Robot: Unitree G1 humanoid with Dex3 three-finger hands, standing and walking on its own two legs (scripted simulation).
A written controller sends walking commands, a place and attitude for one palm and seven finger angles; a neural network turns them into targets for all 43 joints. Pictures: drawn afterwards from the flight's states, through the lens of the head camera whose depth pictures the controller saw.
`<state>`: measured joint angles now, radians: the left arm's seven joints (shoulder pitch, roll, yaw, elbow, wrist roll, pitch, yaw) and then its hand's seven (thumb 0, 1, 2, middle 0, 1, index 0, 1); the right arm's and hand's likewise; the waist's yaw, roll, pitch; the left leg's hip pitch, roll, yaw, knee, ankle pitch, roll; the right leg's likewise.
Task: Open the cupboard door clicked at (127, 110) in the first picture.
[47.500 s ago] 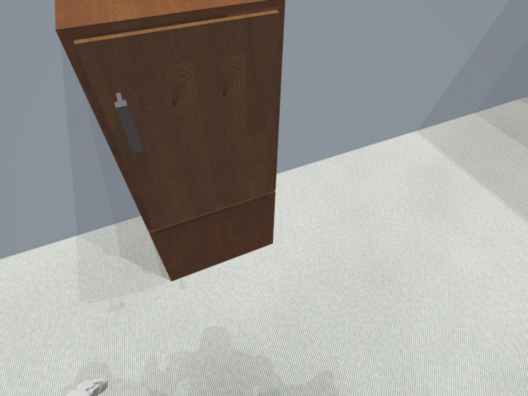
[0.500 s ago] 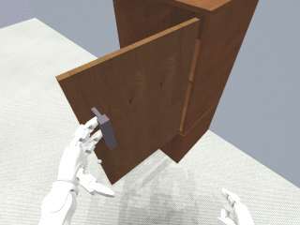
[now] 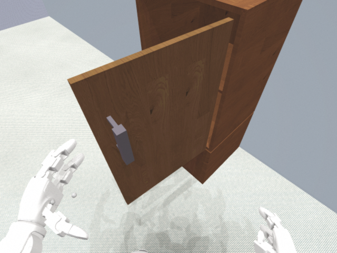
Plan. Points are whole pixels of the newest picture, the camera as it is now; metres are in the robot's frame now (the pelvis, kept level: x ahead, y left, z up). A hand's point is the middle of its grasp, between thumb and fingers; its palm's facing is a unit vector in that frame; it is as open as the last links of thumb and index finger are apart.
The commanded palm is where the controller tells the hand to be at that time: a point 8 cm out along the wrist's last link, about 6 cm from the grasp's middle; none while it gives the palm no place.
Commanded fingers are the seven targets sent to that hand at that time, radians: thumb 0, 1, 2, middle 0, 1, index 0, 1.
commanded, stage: draw the hand back to the body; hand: left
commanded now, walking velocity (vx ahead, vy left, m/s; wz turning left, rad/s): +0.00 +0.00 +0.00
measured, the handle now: (119, 140) +0.35 +0.15 +0.09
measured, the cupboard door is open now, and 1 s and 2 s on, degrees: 84 84 84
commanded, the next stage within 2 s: step back with the hand held close in 1.68 s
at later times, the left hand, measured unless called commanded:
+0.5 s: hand (58, 193) +0.21 +0.22 +0.11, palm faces -0.02 -1.00 -0.07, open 16.3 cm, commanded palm +0.18 +0.28 +0.13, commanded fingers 0.00 -0.47 0.31 -0.15 -0.30 -0.15 -0.30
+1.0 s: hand (27, 171) +0.22 +0.26 +0.16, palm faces +0.37 -0.85 -0.39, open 12.8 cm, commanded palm +0.17 +0.30 +0.18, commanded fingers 0.00 0.41 0.69 -0.18 -0.30 -0.18 -0.30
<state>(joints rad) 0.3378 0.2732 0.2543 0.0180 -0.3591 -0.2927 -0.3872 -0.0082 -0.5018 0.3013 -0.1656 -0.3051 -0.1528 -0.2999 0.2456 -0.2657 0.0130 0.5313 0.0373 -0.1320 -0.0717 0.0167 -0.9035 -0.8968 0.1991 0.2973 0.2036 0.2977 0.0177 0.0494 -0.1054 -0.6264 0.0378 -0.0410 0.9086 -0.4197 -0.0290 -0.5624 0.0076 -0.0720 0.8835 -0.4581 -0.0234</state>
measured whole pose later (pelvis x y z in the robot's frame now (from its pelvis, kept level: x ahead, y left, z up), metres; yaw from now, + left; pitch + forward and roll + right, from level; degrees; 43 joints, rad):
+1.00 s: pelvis +0.02 +0.02 +0.04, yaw -1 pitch -1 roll -1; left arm 0.49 0.32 0.23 -0.37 -0.05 -0.04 0.13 0.00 0.07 0.55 -0.18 -0.30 -0.17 -0.30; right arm 0.22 -0.23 0.05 0.62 0.00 -0.15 -0.11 0.02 -0.90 -0.90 0.20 0.30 0.20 0.30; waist 0.06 0.06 -0.02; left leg -0.23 0.01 0.00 0.54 -0.29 0.00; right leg -0.17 -0.02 -0.03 0.50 -0.31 0.01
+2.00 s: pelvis +0.01 +0.02 +0.05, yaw -3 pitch +0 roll -1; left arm 0.51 0.37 0.37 -0.42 -0.05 -0.13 0.11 0.02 0.89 0.90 -0.21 -0.30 -0.21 -0.30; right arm 0.15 -0.24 0.00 0.59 0.00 -0.02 -0.08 0.02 -0.90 -0.90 0.20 0.30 0.21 0.30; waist 0.02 0.06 0.02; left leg -0.20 0.04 0.03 0.43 -0.22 0.00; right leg -0.14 0.01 -0.01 0.35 -0.20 0.01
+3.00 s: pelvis -0.20 +0.01 +0.03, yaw -5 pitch +4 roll -2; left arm 0.52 0.42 0.41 -0.56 -0.05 -0.24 0.16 0.02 0.89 0.90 -0.21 -0.30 -0.20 -0.30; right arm 0.14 -0.17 0.01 0.65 -0.01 -0.14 -0.04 0.01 -0.90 -0.90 0.20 0.30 0.21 0.30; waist 0.03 0.00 0.01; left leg -0.58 0.09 0.02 0.55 -0.13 -0.03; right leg -0.13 0.05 -0.01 0.47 -0.41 -0.03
